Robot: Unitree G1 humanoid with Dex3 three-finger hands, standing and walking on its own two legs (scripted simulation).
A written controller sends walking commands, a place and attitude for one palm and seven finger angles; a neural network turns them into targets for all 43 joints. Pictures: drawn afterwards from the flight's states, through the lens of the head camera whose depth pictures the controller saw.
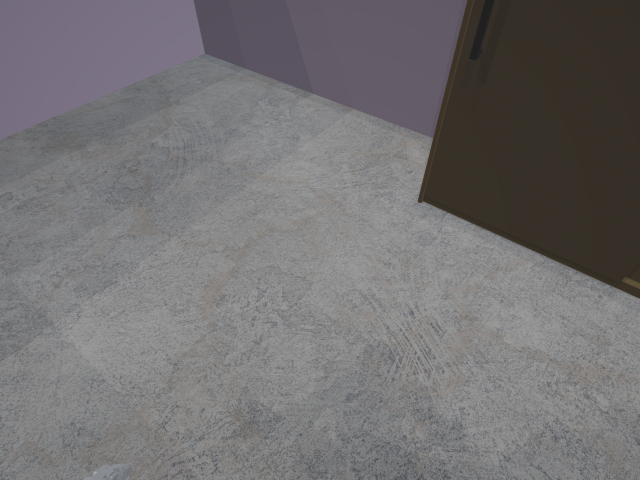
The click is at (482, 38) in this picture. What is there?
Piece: wardrobe's sliding door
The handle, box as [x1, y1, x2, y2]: [469, 0, 494, 59]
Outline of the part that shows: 494,0 485,0 469,58 476,59 482,49 480,46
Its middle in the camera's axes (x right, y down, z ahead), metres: +0.52 -0.72 +1.16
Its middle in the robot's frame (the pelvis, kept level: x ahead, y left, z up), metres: +1.38 -0.46 +0.12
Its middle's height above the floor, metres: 0.89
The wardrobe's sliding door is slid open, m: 0.00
